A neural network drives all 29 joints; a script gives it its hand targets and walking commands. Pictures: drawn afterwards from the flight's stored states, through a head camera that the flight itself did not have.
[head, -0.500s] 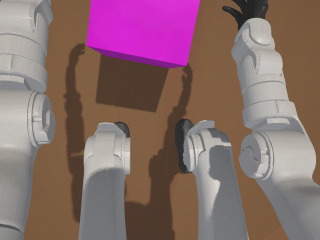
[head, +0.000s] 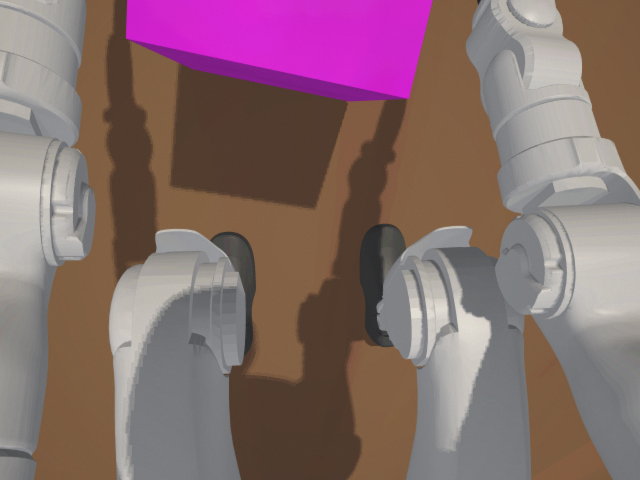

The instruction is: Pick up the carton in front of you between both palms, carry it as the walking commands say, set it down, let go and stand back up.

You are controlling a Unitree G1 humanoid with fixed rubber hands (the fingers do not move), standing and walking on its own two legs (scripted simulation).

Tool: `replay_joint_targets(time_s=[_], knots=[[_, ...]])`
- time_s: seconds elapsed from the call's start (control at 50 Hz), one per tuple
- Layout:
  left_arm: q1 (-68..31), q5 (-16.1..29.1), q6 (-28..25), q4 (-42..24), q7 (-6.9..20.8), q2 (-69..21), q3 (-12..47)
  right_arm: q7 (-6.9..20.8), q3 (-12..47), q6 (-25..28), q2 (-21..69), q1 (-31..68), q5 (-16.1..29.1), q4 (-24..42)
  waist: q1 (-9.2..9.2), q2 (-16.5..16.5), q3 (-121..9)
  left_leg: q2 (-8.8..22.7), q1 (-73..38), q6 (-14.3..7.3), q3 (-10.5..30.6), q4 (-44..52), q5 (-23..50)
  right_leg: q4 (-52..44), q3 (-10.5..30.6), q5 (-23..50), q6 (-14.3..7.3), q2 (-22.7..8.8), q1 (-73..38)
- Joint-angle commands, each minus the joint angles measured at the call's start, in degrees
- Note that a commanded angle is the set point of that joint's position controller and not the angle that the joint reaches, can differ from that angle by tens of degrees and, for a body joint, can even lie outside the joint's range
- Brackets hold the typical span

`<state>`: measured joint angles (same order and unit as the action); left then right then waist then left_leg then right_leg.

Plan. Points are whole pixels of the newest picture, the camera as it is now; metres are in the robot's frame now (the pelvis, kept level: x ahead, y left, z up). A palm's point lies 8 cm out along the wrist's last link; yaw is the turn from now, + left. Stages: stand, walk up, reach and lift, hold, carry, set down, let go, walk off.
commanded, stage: reach and lift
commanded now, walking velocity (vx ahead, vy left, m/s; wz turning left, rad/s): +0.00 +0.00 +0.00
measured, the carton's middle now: out of the picture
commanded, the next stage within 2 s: none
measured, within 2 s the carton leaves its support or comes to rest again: leaves its support in 0.60 s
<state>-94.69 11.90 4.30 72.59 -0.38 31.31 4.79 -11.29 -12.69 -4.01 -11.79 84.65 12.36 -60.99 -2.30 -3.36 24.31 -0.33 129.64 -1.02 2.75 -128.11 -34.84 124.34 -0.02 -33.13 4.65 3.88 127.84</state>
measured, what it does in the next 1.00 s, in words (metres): rises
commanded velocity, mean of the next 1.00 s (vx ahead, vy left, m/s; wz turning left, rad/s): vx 0.00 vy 0.00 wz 0.00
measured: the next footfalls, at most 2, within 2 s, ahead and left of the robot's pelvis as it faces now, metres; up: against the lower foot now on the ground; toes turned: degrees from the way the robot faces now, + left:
none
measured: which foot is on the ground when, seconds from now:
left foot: down 0.00-1.00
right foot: down 0.00-1.00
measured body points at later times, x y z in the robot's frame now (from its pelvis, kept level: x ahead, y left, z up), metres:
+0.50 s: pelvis +0.00 +0.00 +0.00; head +0.37 +0.05 +0.24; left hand +0.58 +0.19 -0.18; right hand +0.56 -0.11 -0.17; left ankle +0.10 +0.11 -0.34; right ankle +0.12 -0.13 -0.34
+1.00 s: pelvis -0.01 -0.01 +0.06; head +0.28 +0.06 +0.40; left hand +0.52 +0.21 -0.02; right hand +0.52 -0.10 -0.02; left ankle +0.10 +0.12 -0.34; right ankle +0.12 -0.14 -0.34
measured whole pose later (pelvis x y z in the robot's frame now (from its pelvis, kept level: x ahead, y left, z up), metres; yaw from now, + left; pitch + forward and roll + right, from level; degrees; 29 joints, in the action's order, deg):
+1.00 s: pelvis -0.01 -0.01 +0.06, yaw +5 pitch +42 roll -3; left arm -75.3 -10.6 21.5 54.2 -0.2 11.3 -17.4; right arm -7.7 -35.8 -18.2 4.0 66.0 -10.3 -39.3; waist -1.4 -2.4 -2.0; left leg -6.3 125.5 2.4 4.8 -112.6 -29.1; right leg 111.4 3.4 -30.6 5.4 6.4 123.2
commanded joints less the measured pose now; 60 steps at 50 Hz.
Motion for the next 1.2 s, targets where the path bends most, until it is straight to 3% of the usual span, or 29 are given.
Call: replay_joint_targets(time_s=[0.0,0.18,0.28,0.3,0.36,0.4,0.44,0.5,0.58,0.66,0.72,0.76,0.8,0.88,0.94,1.06,1.18], knots=[[-14.73,0.26,-0.70,-4.52,0.06,3.81,-0.37,-0.39,-1.34,1.10,-5.36,8.53,-1.12,4.59,-1.48,10.68,-76.28,0.57,-42.73,1.91,0.31,10.73,28.29,-6.32,-5.92,24.54,-0.15,0.52,-29.95],[-16.89,-1.35,-0.67,-4.66,0.40,1.30,-1.11,0.47,-1.96,1.08,-1.99,12.32,-2.95,4.88,-0.62,9.25,-68.51,0.49,-34.99,1.33,-0.23,12.84,19.72,-7.23,-5.43,19.50,-0.42,0.59,-29.67],[-20.53,-2.52,-0.34,-4.25,0.92,-4.65,-0.63,1.01,-1.79,0.52,4.73,15.72,-4.28,4.42,0.58,8.48,-67.28,-0.20,-34.89,1.19,-0.85,13.41,16.71,-7.56,-5.19,17.92,-0.61,1.75,-32.13],[-21.34,-2.48,-0.07,-3.99,1.48,-8.73,0.42,1.18,-1.96,0.38,7.14,16.47,-5.29,4.50,-0.02,8.66,-67.17,-0.50,-34.96,1.22,-1.02,13.37,16.49,-7.68,-5.34,17.63,-0.76,2.08,-32.79],[-26.87,-3.53,1.74,-4.84,7.68,-36.63,3.57,7.40,1.66,-1.64,33.02,26.28,-6.84,6.05,0.15,8.74,-64.78,-2.25,-33.06,0.80,-1.42,12.47,16.78,-6.62,-5.52,16.96,-1.34,3.56,-30.84],[-25.07,-6.16,3.46,-5.94,12.16,-49.43,1.80,12.13,2.03,-3.77,44.38,29.89,-9.07,7.37,1.38,7.83,-62.25,-3.22,-30.15,0.30,-2.07,12.16,16.49,-6.10,-5.67,15.66,-1.65,4.41,-29.48],[-22.14,-8.08,4.73,-7.95,14.67,-55.82,-0.54,15.11,2.16,-5.22,50.83,30.20,-10.04,8.86,2.44,6.32,-61.17,-3.81,-27.90,-0.31,-2.68,11.95,17.46,-5.84,-6.00,16.17,-1.97,5.12,-27.97],[-20.45,-8.19,5.69,-11.56,16.24,-61.33,-0.77,17.21,3.38,-6.23,55.51,29.72,-9.00,10.78,3.13,5.67,-63.19,-4.30,-27.76,-0.95,-2.85,11.38,21.29,-5.30,-5.99,19.60,-2.55,5.49,-27.02],[-21.29,-5.47,6.01,-19.04,15.76,-66.02,2.55,17.08,6.56,-6.71,59.47,29.80,-6.41,14.15,3.56,6.65,-73.43,-4.55,-35.49,-0.86,-2.74,11.01,28.82,-5.15,-6.12,24.27,-2.85,5.74,-27.26],[-25.21,-1.58,6.71,-32.41,13.76,-70.42,8.42,16.23,11.87,-7.96,63.88,30.50,-3.85,20.31,2.71,9.94,-95.02,-4.96,-53.45,0.37,-3.22,11.03,40.58,-6.13,-6.80,28.88,-2.05,5.98,-28.37],[-24.14,-1.37,8.83,-39.36,11.83,-74.49,10.62,15.92,16.48,-9.85,65.86,31.01,-3.33,25.68,2.59,11.65,-108.08,-5.99,-63.90,1.68,-4.13,12.42,45.92,-8.21,-7.32,29.07,-1.39,6.41,-28.17],[-19.77,-3.15,10.92,-38.97,11.07,-77.45,9.98,16.10,18.43,-11.06,66.59,30.80,-4.15,28.87,2.80,11.46,-109.29,-6.80,-64.33,2.21,-4.63,14.76,43.80,-10.40,-7.66,26.78,-1.42,6.71,-27.90],[-15.38,-5.36,12.85,-35.45,11.20,-80.47,8.11,16.58,18.13,-12.30,66.86,29.68,-5.80,29.55,2.33,10.43,-104.40,-7.29,-58.74,2.34,-5.05,17.93,36.89,-12.91,-8.05,22.71,-1.73,6.82,-27.71],[-10.10,-11.28,14.89,-25.03,12.61,-82.67,0.84,17.36,10.43,-14.49,66.38,24.76,-12.53,22.94,0.12,9.66,-85.85,-7.65,-42.06,1.91,-5.97,24.83,17.21,-18.48,-8.08,11.77,-2.54,6.54,-26.26],[-10.16,-15.35,15.41,-21.23,13.67,-82.32,-4.53,17.99,5.31,-15.52,66.99,23.05,-17.10,18.55,-0.47,9.52,-79.76,-8.03,-37.69,1.49,-6.31,29.06,9.55,-22.55,-7.30,7.18,-2.83,6.61,-27.31],[-10.35,-18.15,15.17,-20.82,14.12,-81.96,-8.59,19.02,4.98,-15.99,69.53,23.34,-18.66,18.49,1.16,7.82,-84.43,-8.45,-41.71,1.07,-6.58,34.15,9.51,-28.24,-6.66,7.22,-2.38,6.95,-32.37],[-7.93,-17.50,15.91,-25.25,14.47,-84.89,-5.92,19.90,10.57,-17.17,74.02,20.36,-16.41,21.21,2.67,5.28,-93.15,-8.74,-49.03,1.27,-7.08,37.61,14.00,-32.76,-6.43,10.40,-1.55,7.27,-40.03]])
